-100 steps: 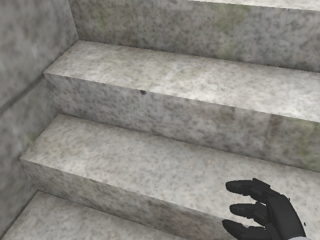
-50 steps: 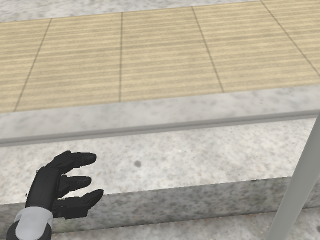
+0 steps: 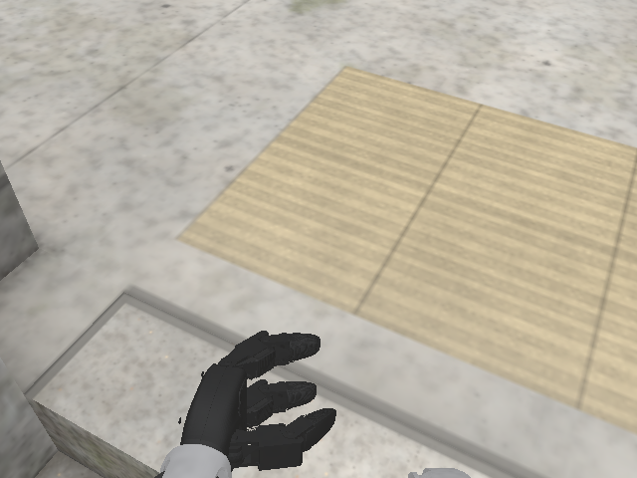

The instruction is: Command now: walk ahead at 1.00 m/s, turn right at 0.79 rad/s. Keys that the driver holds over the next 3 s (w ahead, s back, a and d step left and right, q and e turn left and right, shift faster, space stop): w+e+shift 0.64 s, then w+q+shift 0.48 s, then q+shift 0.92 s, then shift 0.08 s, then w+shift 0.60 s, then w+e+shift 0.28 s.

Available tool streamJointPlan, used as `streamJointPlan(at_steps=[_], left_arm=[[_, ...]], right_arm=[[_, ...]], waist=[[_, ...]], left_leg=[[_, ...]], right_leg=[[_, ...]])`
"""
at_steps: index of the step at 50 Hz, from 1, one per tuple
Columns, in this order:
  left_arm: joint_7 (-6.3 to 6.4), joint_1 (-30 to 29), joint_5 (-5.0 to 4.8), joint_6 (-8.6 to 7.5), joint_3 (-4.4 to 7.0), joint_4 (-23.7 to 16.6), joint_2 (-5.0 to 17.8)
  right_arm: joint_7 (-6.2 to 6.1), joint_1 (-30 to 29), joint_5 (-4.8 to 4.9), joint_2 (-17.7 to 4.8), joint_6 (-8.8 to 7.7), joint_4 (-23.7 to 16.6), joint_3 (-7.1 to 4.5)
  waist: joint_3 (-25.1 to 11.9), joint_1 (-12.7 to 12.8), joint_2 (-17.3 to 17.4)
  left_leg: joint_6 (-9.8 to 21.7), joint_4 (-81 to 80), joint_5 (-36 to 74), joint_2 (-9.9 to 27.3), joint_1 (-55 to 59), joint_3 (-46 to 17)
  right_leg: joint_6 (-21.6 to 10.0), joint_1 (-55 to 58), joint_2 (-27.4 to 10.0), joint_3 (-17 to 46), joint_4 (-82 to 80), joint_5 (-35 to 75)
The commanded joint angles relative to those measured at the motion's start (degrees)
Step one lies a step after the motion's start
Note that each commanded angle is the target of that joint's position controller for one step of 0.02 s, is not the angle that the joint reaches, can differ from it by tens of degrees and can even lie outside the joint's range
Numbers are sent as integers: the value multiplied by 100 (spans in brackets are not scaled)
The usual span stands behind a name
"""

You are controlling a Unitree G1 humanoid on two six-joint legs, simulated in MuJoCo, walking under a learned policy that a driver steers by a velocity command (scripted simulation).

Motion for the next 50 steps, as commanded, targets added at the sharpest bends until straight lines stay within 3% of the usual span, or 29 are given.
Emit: streamJointPlan(at_steps=[1,2,3,5,6,8,9,12,13,16,18,20,21,22,23,24,25,27,32,38,40,43,44,45,46,47,48,49,50], left_arm=[[147,1802,29,169,704,114,1417],[178,2181,92,203,861,191,1754],[163,1410,52,189,1038,263,2102],[265,807,333,421,1100,336,1983],[152,858,739,314,789,451,1299],[-145,2103,514,177,520,1192,482],[-218,2234,341,130,572,1280,532],[-28,1599,207,81,739,965,1070],[89,1406,252,35,846,862,1470],[302,969,164,94,904,570,1550],[291,787,259,47,947,358,1530],[243,418,258,-208,815,100,998],[87,284,95,-390,669,-21,374],[-14,1882,-135,-554,640,90,510],[-41,2152,-8,-438,697,185,863],[-22,1431,187,-296,727,-47,993],[31,1185,200,-112,706,-116,999],[139,329,8,2,522,-440,739],[166,544,-116,63,456,-288,407],[60,-226,-206,19,228,-389,155],[-81,-649,-142,-61,105,-601,137],[-331,-1459,-76,-62,-87,-945,56],[-395,-1736,-115,-113,-166,-1107,-12],[-358,-1395,-19,-138,-76,-1011,149],[-283,-741,32,-209,265,-849,612],[-161,535,-19,-202,657,-509,1380],[-95,2007,3,-165,1028,-169,2037],[-99,3299,293,-170,1338,270,2827],[-43,4070,197,-224,1339,865,2961]], right_arm=[[-178,-1560,130,-2852,-219,-1093,-657],[-32,-1943,200,-2941,-144,-1403,-769],[-51,-1573,278,-2147,-76,-1676,-714],[-48,-1901,392,-1090,-325,-2295,-563],[153,-2167,357,-374,-522,-2753,-350],[448,-2549,14,384,-741,-2938,1],[464,-2417,-99,551,-743,-3018,132],[558,-2445,-20,46,-563,-3036,141],[486,-2477,48,-81,-523,-3012,154],[133,-3037,117,-108,-280,-3189,186],[-155,-2519,545,-579,-44,-3151,-192],[-228,-1518,634,-846,65,-2587,-534],[-130,-807,357,-874,-38,-2240,-529],[-175,-1500,25,-1403,-301,-2541,-552],[-228,-2103,167,-1382,-471,-2711,-546],[-255,-2333,275,-1094,-418,-2632,-461],[-259,-2220,177,-984,-287,-2438,-440],[-267,-1465,-175,-687,-137,-1868,-367],[-127,-974,14,-637,-270,-1295,-367],[-137,159,88,-916,-254,-829,-430],[-200,460,213,-871,-122,-704,-438],[-308,617,344,-788,6,-554,-473],[-354,724,646,-806,13,-512,-510],[-331,786,626,-950,21,-471,-514],[-133,870,508,-1333,-111,-349,-532],[23,695,377,-1559,-258,-326,-505],[-27,257,341,-1999,-289,-390,-623],[-16,102,509,-1112,-405,-668,-520],[43,-604,579,-659,-517,-884,-564]], waist=[[-1400,1672,1238],[-1481,1561,1362],[-1019,837,518],[-682,196,-1946],[-377,-286,-1994],[-313,-373,-474],[-367,-539,-361],[-60,-533,-467],[-91,-551,-333],[-114,-435,-453],[-335,-495,-1416],[-11,-803,-625],[-250,-859,811],[-1435,12,1556],[-1543,212,1029],[-678,176,520],[-81,211,20],[784,-69,-172],[606,48,-13],[869,-429,591],[1003,-473,455],[1204,-536,506],[1305,-475,875],[927,-195,647],[206,211,1312],[-570,863,1562],[-1404,1784,1991],[-2285,1911,-693],[-2660,1772,-2004]], left_leg=[[938,855,10975,988,-626,121],[1350,1699,11605,1239,227,-392],[1372,2778,10191,830,-225,-605],[748,6429,719,-441,-3146,-1261],[787,8934,-302,-1027,-4159,-2336],[846,10236,-1142,-946,-4728,-2379],[657,9950,-1200,-873,-5105,-2407],[162,9051,-1096,-839,-4978,-2159],[70,8400,-1318,-932,-4514,-1768],[-50,5218,-2227,-1239,-1841,-1194],[-95,3207,-1762,-924,-412,-1631],[-45,1664,-1035,-311,930,-2350],[83,2019,-1026,784,1818,-3523],[762,982,-2087,2395,1699,-6147],[1121,259,-5002,2650,847,-7079],[1107,205,-5071,2238,-19,-6142],[964,342,-4522,1756,-800,-5057],[949,363,-3575,1306,-1692,-3695],[781,270,-2830,1378,-1232,-2278],[1073,-635,-2855,1736,191,-2496],[1061,-985,-2985,1742,845,-2608],[1086,-2101,-2420,1642,-536,-2294],[986,-2433,-1869,1487,-1607,-1999],[988,-2329,-951,1300,-1700,-1678],[1171,-1765,3405,1402,-1576,-1522],[1119,-175,6461,1122,-1110,-1419],[861,1571,7161,1090,-1192,-1946],[544,3756,3772,200,-3006,-2430],[576,6465,-439,-672,-3556,-3174]], right_leg=[[-5,4343,317,-700,-2445,-1770],[82,4416,390,-524,-3828,-2755],[-114,4503,750,-231,-5262,-2282],[-876,5019,263,2319,-7586,-1234],[-1060,4166,39,3539,-7779,-2334],[-496,3416,376,2319,-7029,-1451],[-475,3448,455,2530,-7349,-1633],[-721,2565,303,3341,-8283,-2554],[-911,2193,161,3432,-8568,-2485],[-819,780,349,2818,-8929,-2078],[-743,1018,238,3553,-8763,-2414],[-287,367,578,3433,-6661,-2772],[79,-1039,1210,2327,-2997,-1697],[400,-1259,524,2179,-598,-967],[649,-1283,-155,1463,824,-251],[819,-1636,-218,1103,1709,4],[896,-1418,-415,932,1557,93],[933,-1538,-587,1056,1806,155],[787,-1895,-705,1313,1570,1078],[746,-3096,-929,1318,1471,216],[851,-3506,-1529,831,736,-213],[774,-1415,-1895,203,-1061,-598],[605,465,-1836,260,-2370,-1649],[572,1879,-1482,-174,-3165,-1910],[510,3711,-627,-995,-3083,-2652],[325,4935,-259,-651,-3791,-2679],[223,6041,-456,776,-4753,-2116],[-239,7652,-1661,4217,-7233,-3839],[57,7548,-2224,6307,-9559,-5370]])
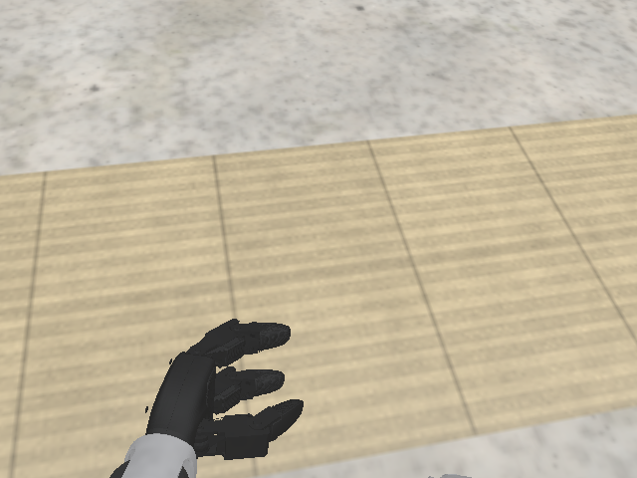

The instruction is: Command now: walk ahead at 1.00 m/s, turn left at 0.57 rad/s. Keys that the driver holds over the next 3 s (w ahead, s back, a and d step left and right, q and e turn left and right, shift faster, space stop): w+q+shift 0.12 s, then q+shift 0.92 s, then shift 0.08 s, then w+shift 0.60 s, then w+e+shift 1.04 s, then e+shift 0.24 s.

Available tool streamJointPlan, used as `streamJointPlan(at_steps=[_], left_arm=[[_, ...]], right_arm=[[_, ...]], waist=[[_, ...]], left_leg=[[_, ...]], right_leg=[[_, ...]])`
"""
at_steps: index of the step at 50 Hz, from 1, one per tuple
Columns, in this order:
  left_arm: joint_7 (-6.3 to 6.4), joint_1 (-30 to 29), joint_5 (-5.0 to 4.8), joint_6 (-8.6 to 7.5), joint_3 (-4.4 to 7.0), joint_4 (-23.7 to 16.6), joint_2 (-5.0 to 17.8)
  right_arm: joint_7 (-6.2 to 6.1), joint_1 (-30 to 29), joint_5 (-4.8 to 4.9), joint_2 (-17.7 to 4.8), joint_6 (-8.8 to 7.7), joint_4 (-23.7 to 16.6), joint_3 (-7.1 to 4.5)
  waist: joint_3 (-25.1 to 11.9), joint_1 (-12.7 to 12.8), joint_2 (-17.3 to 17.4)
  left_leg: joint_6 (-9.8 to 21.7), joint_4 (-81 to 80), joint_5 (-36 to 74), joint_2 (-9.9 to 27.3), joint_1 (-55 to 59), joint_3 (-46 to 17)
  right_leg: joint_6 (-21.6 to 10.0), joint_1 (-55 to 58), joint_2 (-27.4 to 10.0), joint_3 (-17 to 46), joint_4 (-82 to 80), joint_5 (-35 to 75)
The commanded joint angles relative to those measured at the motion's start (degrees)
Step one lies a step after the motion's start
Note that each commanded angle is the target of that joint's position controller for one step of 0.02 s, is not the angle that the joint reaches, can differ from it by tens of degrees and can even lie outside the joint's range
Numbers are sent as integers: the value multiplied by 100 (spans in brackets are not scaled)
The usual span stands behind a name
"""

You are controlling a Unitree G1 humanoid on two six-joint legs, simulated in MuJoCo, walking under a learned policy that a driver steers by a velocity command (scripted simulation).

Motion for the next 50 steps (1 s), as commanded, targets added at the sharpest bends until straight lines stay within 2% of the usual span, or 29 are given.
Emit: streamJointPlan(at_steps=[1,2,3,4,6,8,10,12,14,16,17,19,20,21,22,23,24,26,28,30,32,34,41,43,44,45,46,48,50], left_arm=[[165,3271,-159,-58,981,961,2052],[92,2420,-148,-54,803,1112,1509],[-18,1808,165,-36,614,1352,707],[-47,1575,311,-88,520,1567,58],[105,1393,334,-157,506,1864,-178],[353,1725,281,-132,523,2054,-105],[498,1555,424,-113,452,2075,-41],[693,1222,262,-72,529,1966,488],[909,1112,180,-148,694,1773,1376],[971,1153,45,-179,938,1487,2319],[929,902,-41,-177,1019,1333,2421],[688,689,-97,-271,992,1132,1851],[555,56,-229,-319,869,1015,1345],[547,183,31,-381,721,682,433],[462,1350,147,-398,642,600,204],[384,1874,148,-378,690,470,403],[361,2004,170,-395,793,493,917],[395,1293,86,-277,966,430,1447],[542,325,38,-85,989,267,1300],[704,35,145,15,998,290,1148],[842,-269,-12,37,987,319,1056],[751,-328,6,2,954,364,873],[634,-34,-44,-74,1126,662,1229],[583,334,-20,-121,1172,848,1274],[587,485,114,-45,1197,793,1524],[577,610,316,33,1218,671,1635],[586,625,315,30,1297,744,1662],[725,409,158,133,1136,642,1210],[813,182,101,191,1124,659,1561]], right_arm=[[102,-1907,144,-382,-375,-1348,-389],[124,-2639,128,213,-285,-1846,-231],[179,-2850,62,378,-292,-2233,-110],[296,-2462,141,4,-231,-2171,-153],[353,-2209,127,-9,157,-2194,-101],[177,-2038,83,-193,521,-2085,-169],[91,-2161,-114,-466,587,-2237,-297],[137,-2438,-13,-944,638,-2528,-475],[239,-1817,37,-1252,570,-2370,-659],[302,-1270,108,-1613,414,-2221,-848],[306,-1004,155,-1782,452,-2190,-933],[289,173,64,-2008,641,-1805,-1074],[316,551,-5,-1508,632,-1409,-924],[322,-162,-332,-1506,387,-1313,-747],[355,-1110,-460,-1280,68,-1817,-517],[446,-1368,-390,-1245,-46,-2210,-535],[390,-1908,-275,-1903,-53,-2527,-749],[192,-2530,-74,-2157,-25,-2886,-866],[-22,-2263,-24,-1646,-31,-2822,-737],[-185,-1899,-45,-1795,70,-2770,-842],[-279,-1573,27,-1612,220,-2745,-823],[-347,-1573,-15,-1574,377,-2793,-833],[-133,-2338,12,-1532,582,-3252,-793],[-151,-2441,58,-1313,600,-3340,-685],[-146,-1981,27,-981,602,-3324,-575],[-93,-1824,-22,-1370,553,-3493,-656],[-28,-2107,-27,-1902,479,-3585,-784],[-42,-2255,4,-2159,591,-3259,-828],[18,-2295,-27,-1809,676,-3372,-647]], waist=[[-2341,1530,-1189],[-1347,1020,-1137],[-749,595,-1241],[-386,282,-1252],[75,-181,-1442],[854,-203,-913],[1194,-371,-716],[1506,-489,-461],[468,-761,-70],[-675,-887,-419],[-854,-1000,-691],[-1053,-1190,-444],[-59,-1428,520],[990,-347,2211],[454,937,1759],[-407,1171,1020],[-668,1325,374],[-937,1184,-598],[-781,847,-757],[-820,607,-421],[-746,402,-11],[-860,352,252],[-721,346,1189],[-831,416,651],[-1282,170,-505],[-1158,21,-1140],[-880,96,-1622],[-645,292,-693],[-296,196,-255]], left_leg=[[341,7307,-397,-2181,-4297,-1508],[492,8219,-10,-2015,-4916,-1249],[746,8091,738,-1756,-5135,-1097],[872,7855,977,-1471,-5014,-885],[951,7783,937,-1536,-5054,-600],[572,7472,-37,-1714,-5204,-160],[497,7007,285,-1729,-5187,134],[385,5128,657,-1744,-4579,902],[412,3639,1629,-1993,-2197,1520],[362,2870,1379,-2161,-800,1825],[422,2512,994,-2073,-684,1744],[819,638,1414,-1807,-24,1389],[1247,-1682,2547,-1494,-381,1017],[1211,-499,4816,-1891,-217,119],[1402,-155,5631,-1787,-747,-1291],[1783,-453,4174,-1450,-538,-2588],[1944,-1334,1843,-1058,-437,-3678],[1631,-1799,-880,-877,-864,-4096],[1361,-1750,-1345,-1205,-1185,-3697],[1241,-1390,-579,-1548,-1157,-3177],[1006,-1185,-457,-1672,-877,-3062],[680,-984,-234,-1914,-960,-2772],[596,-440,358,-2089,-1173,-3085],[357,630,-1549,-2560,-1799,-2696],[134,1933,-3156,-3053,-2618,-1781],[-164,3120,-3679,-3214,-3401,-1181],[-469,4016,-3197,-2674,-4021,-659],[-628,4891,-2033,-2115,-3933,-448],[-635,5019,-1429,-1905,-3755,-51]], right_leg=[[-360,5292,-1683,6736,-7385,-2828],[-253,4166,-1790,5718,-7041,-1947],[-155,3439,-1582,4214,-6509,-1055],[63,3099,-1332,2682,-5850,-69],[256,2703,-1164,1381,-5976,531],[2,2603,-1286,393,-6663,1577],[65,2469,-1082,-575,-7139,2971],[96,2475,-452,-1417,-7767,3673],[136,2747,0,-1869,-7436,5107],[-146,4064,-75,-1568,-6453,7311],[-250,4560,-266,-1351,-5920,7788],[-262,4991,-267,-1079,-3578,6946],[-64,4452,481,-1034,-1355,3287],[-48,1837,1345,-355,491,-120],[-78,1705,1543,775,916,226],[-35,1677,1652,1320,911,597],[81,1320,1494,1429,238,1078],[135,1416,1126,1802,-1087,1742],[223,1629,1100,1739,-2021,1828],[311,1676,1250,1655,-2679,2089],[387,1451,1333,1695,-3127,2303],[345,1848,1529,1545,-3792,2621],[257,3338,1523,1438,-5929,2837],[-23,4525,914,1586,-6933,4085],[-607,5500,-406,2696,-6784,4993],[-1319,5399,-1260,3567,-6795,6009],[-1811,5058,-1675,4181,-7096,5320],[-1331,4564,-673,2683,-7069,3784],[-1261,3872,-388,2008,-7316,3721]])
Over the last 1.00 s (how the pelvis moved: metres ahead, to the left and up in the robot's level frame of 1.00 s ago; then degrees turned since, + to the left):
0.14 -0.22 0.19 -34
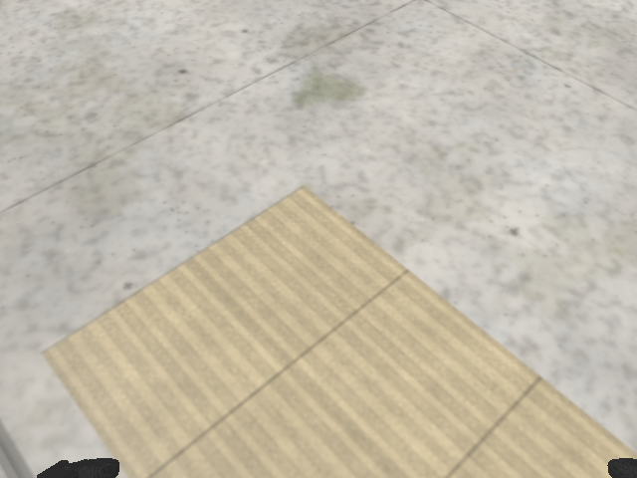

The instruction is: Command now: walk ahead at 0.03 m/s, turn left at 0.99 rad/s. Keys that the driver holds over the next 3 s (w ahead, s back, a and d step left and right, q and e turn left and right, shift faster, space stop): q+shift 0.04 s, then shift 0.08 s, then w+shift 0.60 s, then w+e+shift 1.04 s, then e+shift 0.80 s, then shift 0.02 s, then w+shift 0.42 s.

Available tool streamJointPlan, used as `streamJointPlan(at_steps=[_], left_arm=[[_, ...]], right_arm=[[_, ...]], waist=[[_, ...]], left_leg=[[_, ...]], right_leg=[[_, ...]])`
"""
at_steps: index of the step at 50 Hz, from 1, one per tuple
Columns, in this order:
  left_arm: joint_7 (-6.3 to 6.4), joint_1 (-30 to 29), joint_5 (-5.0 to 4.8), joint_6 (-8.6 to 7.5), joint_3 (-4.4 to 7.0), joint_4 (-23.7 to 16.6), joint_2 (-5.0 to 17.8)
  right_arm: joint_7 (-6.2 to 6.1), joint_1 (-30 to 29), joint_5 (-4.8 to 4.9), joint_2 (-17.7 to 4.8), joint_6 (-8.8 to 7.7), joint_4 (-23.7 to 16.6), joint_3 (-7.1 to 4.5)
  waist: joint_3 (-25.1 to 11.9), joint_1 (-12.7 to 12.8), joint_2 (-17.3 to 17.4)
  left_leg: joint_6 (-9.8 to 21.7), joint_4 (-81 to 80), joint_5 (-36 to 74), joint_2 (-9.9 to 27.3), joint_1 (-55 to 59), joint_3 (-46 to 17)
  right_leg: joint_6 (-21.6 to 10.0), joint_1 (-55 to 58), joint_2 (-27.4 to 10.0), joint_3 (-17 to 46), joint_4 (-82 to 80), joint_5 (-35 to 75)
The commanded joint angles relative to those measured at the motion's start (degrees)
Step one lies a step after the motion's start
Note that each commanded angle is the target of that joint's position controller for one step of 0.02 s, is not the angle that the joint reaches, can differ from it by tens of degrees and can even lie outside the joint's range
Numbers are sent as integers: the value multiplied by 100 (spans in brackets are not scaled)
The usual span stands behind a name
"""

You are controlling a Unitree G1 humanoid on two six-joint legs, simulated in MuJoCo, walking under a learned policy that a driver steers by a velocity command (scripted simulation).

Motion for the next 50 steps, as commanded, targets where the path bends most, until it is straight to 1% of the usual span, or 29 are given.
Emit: streamJointPlan(at_steps=[1,4,6,7,10,11,12,13,14,15,16,18,19,25,29,33,35,36,37,38,39,40,41,42,43,44,46,48,50], left_arm=[[126,-581,-9,-11,37,-463,710],[124,-27,16,79,43,-304,767],[42,8,19,144,61,-264,898],[-7,163,-7,150,112,-219,1057],[-171,273,-323,44,155,-91,1276],[-227,218,-348,3,124,-40,1190],[-281,210,-282,-41,59,14,939],[-357,28,-154,-117,-65,-41,454],[-491,-278,-89,-274,-213,-367,-67],[-513,-917,-270,-452,-91,-637,465],[-520,-970,-374,-535,-47,-665,649],[-477,-178,-150,-535,-47,-281,620],[-469,12,-105,-498,-4,-178,691],[-514,-433,-160,-373,-172,-173,289],[-723,-1223,-282,-471,-282,-478,221],[-888,-1548,-323,-583,-331,-726,273],[-863,-1224,-307,-568,-264,-737,480],[-800,-756,-297,-531,-184,-705,663],[-724,459,-318,-462,-46,-445,936],[-631,1934,-305,-394,57,-62,1263],[-616,2747,-206,-407,217,198,1928],[-593,2989,-229,-409,111,312,1483],[-539,2513,-162,-412,36,310,1169],[-501,2215,-106,-425,2,253,1030],[-507,1846,-61,-434,-36,196,930],[-513,1524,22,-444,-125,120,690],[-457,1208,-85,-424,-159,44,521],[-383,1172,-189,-457,-157,36,534],[-276,1100,-240,-501,-105,-37,690]], right_arm=[[46,302,-20,-265,35,-380,11],[-38,-208,22,-17,-44,-503,144],[-1,-308,-12,134,-80,-505,240],[29,-100,-30,71,-99,-381,243],[133,674,-23,-265,-139,21,129],[148,1126,-46,-183,-148,291,122],[146,1699,-84,-76,-174,645,136],[135,2303,-85,-137,-251,932,102],[115,2307,-161,-820,-362,764,5],[101,1987,-188,-891,-535,545,-54],[64,1444,-237,-713,-700,466,22],[65,1003,-212,-308,-807,432,163],[71,975,-209,-157,-823,449,219],[43,1866,-154,-38,-880,975,256],[20,2233,-55,-124,-832,1256,218],[-47,2183,8,-292,-743,1413,174],[-48,2147,-75,-477,-690,1501,138],[-63,2169,-138,-588,-649,1569,111],[-82,2072,-239,-653,-581,1610,107],[-138,1902,-294,-608,-618,1445,141],[-39,2386,-282,401,-831,1091,381],[48,1961,-135,85,-1111,1179,367],[98,1075,140,-196,-1239,852,282],[68,556,115,-106,-1315,697,354],[39,347,-43,1,-1354,613,369],[39,537,-92,58,-1312,578,345],[68,750,-120,146,-1155,566,361],[33,310,-207,136,-1075,353,397],[69,-260,-300,141,-1132,125,450]], waist=[[-351,-231,-418],[-740,105,-709],[-877,136,-889],[-1038,162,-1038],[-979,-147,-1307],[-887,-372,-1184],[-713,-590,-816],[-528,-825,106],[-249,-756,1572],[64,-890,889],[529,-576,597],[333,-141,564],[288,-44,625],[328,-304,505],[676,-627,583],[906,-582,664],[528,-328,1004],[72,-23,1237],[-695,677,1275],[-1571,1294,892],[-2816,691,-1607],[-3366,963,-1951],[-2038,900,-1589],[-1394,801,-750],[-970,488,-177],[-723,30,-155],[-243,-353,-557],[325,-421,-416],[479,-363,-364]], left_leg=[[-145,606,704,719,-444,595],[-172,-346,718,889,-263,784],[-73,-1289,320,877,336,944],[-30,-1664,-2,739,748,1190],[381,-2945,-100,605,2088,1433],[582,-3629,242,506,2770,1588],[730,-4206,131,319,3529,1733],[951,-4731,-578,845,4545,680],[1662,-5411,-2275,2484,4726,-2208],[2297,-6463,-3385,3064,4087,-3628],[2138,-6592,-2690,2944,3835,-3302],[1713,-6295,-1262,2375,3443,-2002],[1571,-6345,-888,2099,3111,-1483],[1369,-6611,806,1741,2983,-155],[1387,-6853,1258,1912,3522,150],[1295,-6800,1991,2163,4195,341],[1182,-6092,4636,2155,4368,524],[1156,-5366,6501,2151,4458,591],[1070,-3934,7749,1999,4030,980],[888,-2013,6813,1851,2258,925],[443,624,1866,619,-292,546],[581,1281,-64,335,-875,-151],[658,1590,252,650,-1596,-29],[687,1476,499,912,-1568,172],[696,1037,704,1094,-1199,220],[669,704,909,1259,-651,151],[501,252,704,1357,-466,228],[245,-527,1003,1408,-455,393],[34,-1833,2196,1251,356,561]], right_leg=[[-1183,462,-1485,1082,-1173,844],[-1243,1032,-1527,665,-966,1151],[-1284,968,-1505,343,-865,1181],[-1272,784,-1502,295,-1101,88],[-1046,-24,-1806,688,-1541,-2560],[-887,-405,-1740,541,-1378,-2941],[-653,-961,-1484,178,-873,-3161],[-268,-2167,-1074,-398,946,-2841],[0,-4038,-439,-756,3227,-2536],[-138,-4863,-656,213,3734,-1759],[-245,-5044,-788,405,3907,-832],[-119,-4416,-985,409,3771,162],[2,-4006,-959,333,3688,524],[217,-3414,-760,-67,2847,1736],[143,-3239,-721,-232,1654,1750],[-147,-2891,-629,-379,651,1174],[-364,-1888,-274,-680,474,569],[-490,-1121,5,-872,587,225],[-738,474,290,-1113,750,-96],[-1019,2935,-322,-206,1268,-201],[-2016,5253,-1796,3386,408,-3231],[-1955,5441,-2038,5312,-1131,-4081],[-1656,4751,-1935,4607,-1347,-3367],[-1585,3678,-1704,3662,-1198,-2320],[-1588,2516,-1471,3099,-1219,-1586],[-1623,1529,-1261,2774,-1372,-1440],[-1832,552,-1087,2514,-1793,-1618],[-1839,-354,-972,2122,-2071,-1197],[-1628,-1148,-591,1521,-2077,-544]])
Over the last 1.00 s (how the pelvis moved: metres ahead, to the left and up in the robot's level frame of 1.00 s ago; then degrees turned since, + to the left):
0.42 -0.11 0.18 54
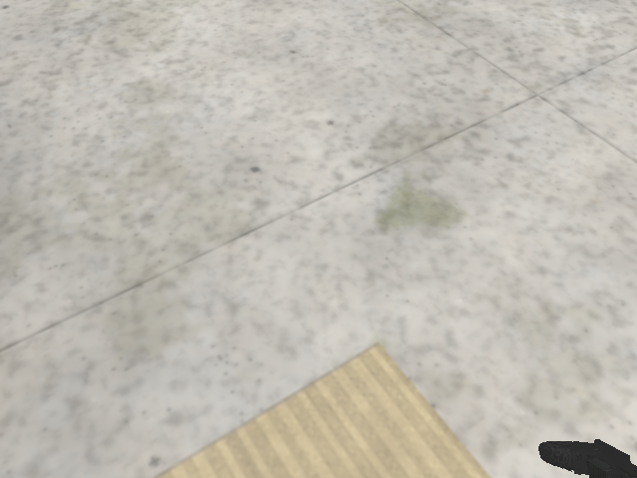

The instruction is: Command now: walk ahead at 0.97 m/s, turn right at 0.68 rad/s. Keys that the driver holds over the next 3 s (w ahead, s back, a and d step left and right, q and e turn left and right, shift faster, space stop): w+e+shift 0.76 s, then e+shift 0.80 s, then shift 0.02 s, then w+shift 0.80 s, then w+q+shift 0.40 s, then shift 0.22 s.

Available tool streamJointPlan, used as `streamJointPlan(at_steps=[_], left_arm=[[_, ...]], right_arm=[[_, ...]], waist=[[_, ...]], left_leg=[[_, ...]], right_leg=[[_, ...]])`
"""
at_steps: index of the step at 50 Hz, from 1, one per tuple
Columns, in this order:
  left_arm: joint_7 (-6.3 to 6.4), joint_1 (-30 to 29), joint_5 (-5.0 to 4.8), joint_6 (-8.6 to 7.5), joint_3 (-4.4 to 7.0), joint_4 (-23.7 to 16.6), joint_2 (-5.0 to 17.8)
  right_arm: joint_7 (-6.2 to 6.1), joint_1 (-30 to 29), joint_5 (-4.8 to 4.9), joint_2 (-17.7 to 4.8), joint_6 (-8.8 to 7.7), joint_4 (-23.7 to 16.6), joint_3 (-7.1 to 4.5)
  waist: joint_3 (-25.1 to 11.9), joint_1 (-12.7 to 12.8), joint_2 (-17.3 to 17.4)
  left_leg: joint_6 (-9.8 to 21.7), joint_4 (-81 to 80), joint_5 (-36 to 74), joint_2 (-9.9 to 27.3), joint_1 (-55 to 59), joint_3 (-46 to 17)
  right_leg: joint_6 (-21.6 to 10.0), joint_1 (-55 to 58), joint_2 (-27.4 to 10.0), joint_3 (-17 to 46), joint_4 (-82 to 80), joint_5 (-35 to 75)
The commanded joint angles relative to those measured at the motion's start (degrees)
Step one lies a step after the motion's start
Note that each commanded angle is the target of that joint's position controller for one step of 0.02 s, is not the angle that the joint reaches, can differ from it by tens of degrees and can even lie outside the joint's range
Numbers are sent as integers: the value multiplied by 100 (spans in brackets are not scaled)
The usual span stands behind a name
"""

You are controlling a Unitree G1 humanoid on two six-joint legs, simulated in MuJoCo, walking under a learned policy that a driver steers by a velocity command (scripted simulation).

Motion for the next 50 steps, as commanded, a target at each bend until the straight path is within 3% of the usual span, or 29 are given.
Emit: streamJointPlan(at_steps=[1,3,6,8,9,10,11,12,13,14,15,17,21,25,27,29,30,31,32,33,34,35,36,39,42,44,46,48,50], left_arm=[[166,-1221,-129,-208,214,-823,896],[206,-735,-220,-216,313,-776,1155],[226,-486,-236,-95,347,-711,1108],[145,-567,-37,18,289,-757,965],[84,-672,184,12,103,-986,443],[53,301,-199,-99,-97,-1308,-309],[102,135,-418,-90,-51,-1165,231],[100,-621,-351,-48,37,-1227,587],[81,-1110,-198,-6,63,-1318,660],[43,-1522,-76,33,104,-1436,659],[-24,-1497,-137,108,133,-1509,600],[-85,-1592,-227,290,102,-1580,385],[-182,-1952,-105,347,39,-1764,341],[-372,-2791,-94,241,7,-1891,390],[-411,-2834,-120,183,113,-1880,650],[-371,-1960,-229,224,325,-1724,1055],[-338,-770,-231,292,520,-1424,1420],[-245,635,-205,367,731,-981,1764],[-148,497,-193,429,732,-811,1958],[-198,-250,8,219,549,-1297,1970],[-184,-143,-4,116,539,-1407,1504],[-204,-211,35,-25,504,-1271,1413],[-227,-617,26,-132,441,-1278,1240],[-114,-1252,-2,-164,355,-1316,1025],[129,-1271,-112,-59,360,-1184,1053],[239,-1025,-120,165,432,-992,1126],[291,-663,-140,308,466,-826,1117],[346,-715,-190,362,466,-809,1007],[381,-1021,-174,378,472,-934,914]], right_arm=[[45,-244,-72,-275,-76,-481,-22],[68,-657,98,-375,-95,-569,-63],[-6,-567,309,-757,-61,-530,-255],[-64,947,344,-1110,-53,-250,-523],[-120,2324,258,-1422,2,-70,-617],[-10,2426,-48,-1997,9,37,-687],[16,2078,10,-1473,3,-64,-631],[-25,1706,82,-993,45,-54,-538],[-33,1511,44,-821,96,19,-499],[-20,1361,-22,-670,117,123,-468],[-31,1154,-74,-502,96,202,-422],[-12,1020,28,-245,76,406,-370],[-95,792,-9,-623,62,599,-451],[-171,1075,2,-1163,72,803,-564],[-155,1221,0,-1446,138,873,-616],[-174,1213,39,-1786,284,841,-704],[-166,980,87,-1862,311,703,-739],[-167,633,142,-1724,250,537,-704],[-134,407,-13,-547,45,362,-384],[-45,1522,196,-398,-245,-137,-216],[-41,650,289,-1010,-401,-211,-289],[-68,242,388,-973,-412,-348,-302],[-128,265,246,-876,-355,-214,-276],[-107,407,42,-889,-108,-143,-363],[-98,-616,-152,-537,-73,-529,-259],[-15,-974,-177,-203,-62,-619,-187],[51,-1065,4,-356,-33,-708,-303],[27,-1107,117,-624,0,-788,-440],[-33,-365,61,-812,-15,-617,-571]], waist=[[656,-569,-445],[467,-313,-440],[348,-377,-584],[-553,-1229,-634],[-1672,-1717,-114],[-2376,-905,2702],[-1851,-1014,2360],[-938,-1154,1592],[-498,-1097,672],[-120,-987,231],[69,-729,442],[337,-544,508],[749,-297,182],[1051,-515,-202],[837,-396,2],[191,264,572],[-402,863,707],[-847,1506,246],[-356,946,-1917],[-2047,-95,-2319],[-1831,410,-1080],[-666,108,-339],[-371,-216,403],[344,-721,112],[729,-512,129],[357,-180,-215],[29,-11,-479],[2,-100,-726],[-513,-581,-834]], left_leg=[[-320,-1758,1407,-201,1684,217],[-465,-2597,1936,-499,2389,199],[-454,-3238,1320,-506,2421,-85],[-191,-3027,529,-512,4043,132],[62,-2758,-804,423,5901,-879],[965,-4458,-3207,1788,7128,-4609],[1080,-4976,-4348,1830,6773,-5236],[944,-4867,-3425,1623,6127,-4006],[852,-4663,-2002,1440,5377,-2926],[763,-4678,-1024,1147,4646,-2109],[721,-4745,-523,1022,4171,-1534],[625,-4920,134,904,3846,-695],[572,-5301,995,841,3504,552],[373,-5592,1769,692,3804,1553],[277,-5180,4496,603,4205,1844],[289,-3706,7384,767,4632,1885],[324,-2304,7910,790,4161,1797],[145,-207,6165,397,2758,1688],[-95,2749,-1426,-1055,921,1429],[-5,3621,-2035,-1216,-609,-270],[207,3010,-1264,-866,-669,-602],[241,2397,-1007,-756,-779,-450],[226,1781,-718,-431,-262,-534],[-123,657,-610,-253,608,-498],[-401,-1255,206,-553,1247,155],[-407,-2604,1722,-1093,2218,487],[-437,-3208,2410,-1380,2798,329],[-395,-3637,2206,-1312,2822,-38],[-232,-4019,2685,-1091,3590,-109]], right_leg=[[-901,-2355,-800,975,-1490,175],[-794,-2040,-941,1229,-1502,-98],[-533,-679,-1219,1704,-747,13],[-133,-645,-877,1425,1266,1499],[90,-1598,-602,1046,3407,1110],[236,-3349,-99,644,5626,-1508],[190,-4138,-572,616,6429,-945],[199,-4451,-812,370,6577,-493],[200,-4242,-1071,285,6380,-175],[177,-3942,-1223,283,6039,-35],[201,-3667,-1373,364,5793,67],[212,-3658,-1499,303,5553,-59],[337,-3869,-1524,105,4725,839],[118,-3255,-1335,-634,2896,1909],[-105,-2343,-775,-1286,2371,1767],[-313,-1236,-267,-1595,2475,1025],[-520,262,-115,-1504,2419,789],[-814,2397,-295,-829,1702,1251],[-1088,3013,-849,680,1425,1963],[-2429,4123,-2028,4411,17,-1240],[-1999,3624,-2085,4968,-924,-2394],[-1770,2557,-1999,4666,-1175,-2067],[-1533,1603,-1824,4154,-1037,-1503],[-1469,-218,-1154,2863,-1017,409],[-1070,-1383,-523,1600,-710,2906],[-572,-1761,-71,1230,-328,2793],[-303,-1581,-82,1649,-56,1912],[-125,-1070,-165,2090,519,1515],[265,-611,-24,1983,1851,1927]])
Over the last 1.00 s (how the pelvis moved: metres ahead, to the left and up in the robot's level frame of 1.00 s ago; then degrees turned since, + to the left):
0.47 0.05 0.01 6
